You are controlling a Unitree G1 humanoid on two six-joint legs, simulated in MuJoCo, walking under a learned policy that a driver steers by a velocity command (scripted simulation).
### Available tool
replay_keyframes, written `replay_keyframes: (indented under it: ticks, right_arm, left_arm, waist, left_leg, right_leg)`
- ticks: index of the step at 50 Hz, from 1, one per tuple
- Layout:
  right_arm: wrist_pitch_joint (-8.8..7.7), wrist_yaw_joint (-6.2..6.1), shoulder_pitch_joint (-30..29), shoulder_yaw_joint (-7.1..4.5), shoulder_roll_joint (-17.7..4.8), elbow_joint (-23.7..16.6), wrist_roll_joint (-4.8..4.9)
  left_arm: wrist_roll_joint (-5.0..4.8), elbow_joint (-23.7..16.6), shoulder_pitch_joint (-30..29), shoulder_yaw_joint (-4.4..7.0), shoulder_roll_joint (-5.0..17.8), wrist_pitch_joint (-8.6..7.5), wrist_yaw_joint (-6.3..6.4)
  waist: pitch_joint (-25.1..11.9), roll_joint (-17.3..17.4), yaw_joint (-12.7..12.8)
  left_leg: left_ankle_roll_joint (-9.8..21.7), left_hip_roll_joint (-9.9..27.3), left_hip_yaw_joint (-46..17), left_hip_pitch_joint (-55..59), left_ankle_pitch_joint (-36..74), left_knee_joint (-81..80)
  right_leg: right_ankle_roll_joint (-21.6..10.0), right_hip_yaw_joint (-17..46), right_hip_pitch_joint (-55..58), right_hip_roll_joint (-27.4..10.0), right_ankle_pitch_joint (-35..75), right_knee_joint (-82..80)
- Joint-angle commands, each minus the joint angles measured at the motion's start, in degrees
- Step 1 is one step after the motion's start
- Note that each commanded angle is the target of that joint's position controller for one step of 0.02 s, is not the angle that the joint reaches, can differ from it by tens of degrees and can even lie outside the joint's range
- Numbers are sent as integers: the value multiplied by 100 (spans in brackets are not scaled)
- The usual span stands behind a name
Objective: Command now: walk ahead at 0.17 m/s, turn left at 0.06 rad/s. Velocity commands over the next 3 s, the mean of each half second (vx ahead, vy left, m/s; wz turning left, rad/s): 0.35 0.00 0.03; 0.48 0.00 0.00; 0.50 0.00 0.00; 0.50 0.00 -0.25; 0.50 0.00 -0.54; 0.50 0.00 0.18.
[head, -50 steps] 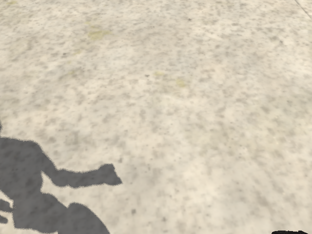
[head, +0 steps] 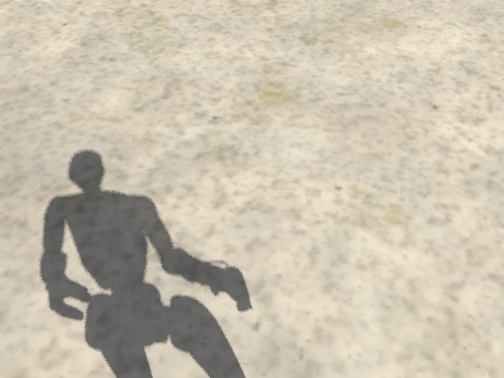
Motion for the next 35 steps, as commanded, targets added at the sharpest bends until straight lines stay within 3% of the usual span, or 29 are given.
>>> replay_keyframes:
  ticks: [1, 3, 5, 6, 8, 9, 10, 11, 12, 13, 14, 16, 20, 24, 27, 30, 32, 33, 34, 35]
  right_arm:
    - [-140, -58, 410, -330, -1256, -173, 67]
    - [-236, -101, 581, -326, -1211, -104, 96]
    - [-312, -106, 521, -321, -1135, -114, 162]
    - [-321, -92, 373, -323, -1128, -146, 209]
    - [-295, -48, -21, -330, -1148, -220, 269]
    - [-289, -34, -7, -306, -1042, -214, 225]
    - [-312, -18, -33, -236, -806, -235, 173]
    - [-363, 12, -136, -96, -346, -372, 64]
    - [-468, -26, -114, -166, -536, -642, 221]
    - [-551, -34, -44, -281, -946, -543, 312]
    - [-608, 8, -60, -306, -1006, -471, 337]
    - [-654, 47, -94, -311, -876, -358, 215]
    - [-625, 149, -310, -278, -636, -376, 142]
    - [-661, 207, -1058, -162, -403, -638, 163]
    - [-707, 296, -1547, -125, -399, -798, 203]
    - [-754, 378, -1742, -142, -523, -921, 225]
    - [-769, 391, -1485, -211, -712, -881, 206]
    - [-756, 360, -1083, -284, -865, -782, 192]
    - [-733, 303, -207, -409, -1084, -526, 194]
    - [-697, 222, 832, -495, -1334, -284, 156]
  left_arm:
    - [-141, -491, -493, 198, 635, -141, 43]
    - [-217, -570, -596, 236, 651, -293, -25]
    - [-263, -571, -562, 237, 630, -420, -133]
    - [-260, -528, -507, 221, 584, -466, -182]
    - [-204, -211, 79, 238, 518, -511, -244]
    - [-168, 2, 511, 283, 561, -491, -248]
    - [-173, 138, 990, 328, 664, -468, -228]
    - [-163, 178, 1584, 407, 1081, -464, -163]
    - [-98, 170, 1804, 516, 1632, -494, -230]
    - [-99, 50, 1340, 392, 1244, -536, -231]
    - [-102, -29, 1054, 317, 1002, -557, -208]
    - [-79, -92, 763, 251, 903, -552, -204]
    - [-94, 7, 998, 194, 815, -495, -151]
    - [-102, 117, 1138, 197, 920, -413, -64]
    - [-143, 254, 1379, 213, 987, -386, -35]
    - [-196, 364, 1415, 252, 1026, -334, -23]
    - [-188, 374, 1325, 300, 1133, -292, -3]
    - [-170, 368, 1274, 330, 1216, -259, 10]
    - [-143, 347, 1181, 313, 1187, -204, 22]
    - [-79, 249, 1180, 245, 1066, -195, 44]
  waist:
    - [586, 1398, -396]
    - [788, 1521, -455]
    - [700, 1290, -394]
    - [617, 1132, -316]
    - [276, 902, 73]
    - [87, 788, 241]
    - [-65, 531, 426]
    - [-248, -742, 596]
    - [-265, -1859, 547]
    - [178, -1028, 361]
    - [495, -742, 256]
    - [574, -405, 137]
    - [367, -349, 155]
    - [494, -318, 317]
    - [687, -293, 434]
    - [750, -318, 312]
    - [459, -426, 61]
    - [107, -547, -176]
    - [-468, -514, -647]
    - [-1235, -324, -1068]
  left_leg:
    - [950, 1319, -1956, -236, -2628, -1793]
    - [1272, 1754, -2544, 17, -2374, -1979]
    - [1293, 1811, -2439, 386, -1823, -1943]
    - [1201, 1674, -2142, 328, -1473, -1897]
    - [969, 1214, -1349, -386, -700, -1599]
    - [856, 1010, -1075, -739, -516, -1261]
    - [662, 781, -779, -1161, -450, -649]
    - [225, 185, -77, -1884, -669, 1259]
    - [86, -248, -5, -2973, -1556, 2629]
    - [167, 182, -347, -3441, -1376, 3371]
    - [281, 403, -342, -3650, -748, 3504]
    - [306, 678, -195, -3588, 117, 3237]
    - [56, 705, 149, -3307, 1021, 2555]
    - [-125, 547, 365, -2851, 1924, 1066]
    - [-87, 402, 452, -2516, 2311, 382]
    - [144, 360, 355, -2515, 2073, 15]
    - [344, 185, 449, -2029, 1692, -83]
    - [469, 3, 584, -1437, 1486, -45]
    - [650, -158, 730, -279, 1558, -158]
    - [932, 474, 67, 1599, 1557, 135]
  right_leg:
    - [-114, -497, -1030, 307, -736, 817]
    - [-341, -193, -1666, 22, -1090, 1474]
    - [-546, -94, -1873, -167, -1279, 1345]
    - [-603, -172, -1524, -152, -1073, 887]
    - [-575, -567, 182, 167, 400, -197]
    - [-483, -661, 982, 341, 738, -307]
    - [-512, -350, 1649, 139, 567, -396]
    - [-861, 1313, 2249, -1017, 6, -1172]
    - [-1713, 3668, 2423, -2030, -1232, -2034]
    - [-1817, 3695, 2112, -2104, -2000, -2159]
    - [-1634, 3114, 1921, -1860, -1950, -2159]
    - [-1374, 2148, 1748, -1444, -726, -2242]
    - [-1303, 971, 1677, -1037, 1458, -2349]
    - [-1252, 339, 1334, -841, 1976, -2479]
    - [-1295, 250, 1281, -976, 1848, -2560]
    - [-1234, 245, 1793, -1246, 2355, -2327]
    - [-1115, 177, 2137, -1311, 3740, -1821]
    - [-1053, 116, 2237, -1272, 4846, -1281]
    - [-913, -82, 2049, -1048, 5538, -240]
    - [-753, -122, 888, -862, 4494, 1223]
Next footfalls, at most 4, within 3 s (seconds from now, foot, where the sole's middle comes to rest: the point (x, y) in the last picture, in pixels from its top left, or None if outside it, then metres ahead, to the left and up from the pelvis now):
0.20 right None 0.09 -0.13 -0.77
0.70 left None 0.45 0.10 -0.77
1.22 right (312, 302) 0.75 -0.14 -0.77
1.76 left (234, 220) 1.05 0.10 -0.77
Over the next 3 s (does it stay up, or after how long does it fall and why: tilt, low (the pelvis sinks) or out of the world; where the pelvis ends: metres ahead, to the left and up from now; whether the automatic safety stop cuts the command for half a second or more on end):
stays up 1.55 -0.17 0.00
